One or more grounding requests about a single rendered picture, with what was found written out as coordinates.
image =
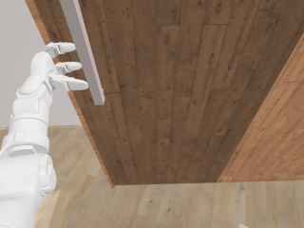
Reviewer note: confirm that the wardrobe door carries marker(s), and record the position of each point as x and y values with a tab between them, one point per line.
182	79
273	144

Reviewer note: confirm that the robot left hand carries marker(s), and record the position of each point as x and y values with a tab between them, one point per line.
42	65

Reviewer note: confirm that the robot left forearm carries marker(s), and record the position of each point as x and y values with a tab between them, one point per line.
28	123

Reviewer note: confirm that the handle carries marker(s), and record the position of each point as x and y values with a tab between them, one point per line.
77	28

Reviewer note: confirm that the robot left upper arm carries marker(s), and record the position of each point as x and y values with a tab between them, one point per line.
24	181

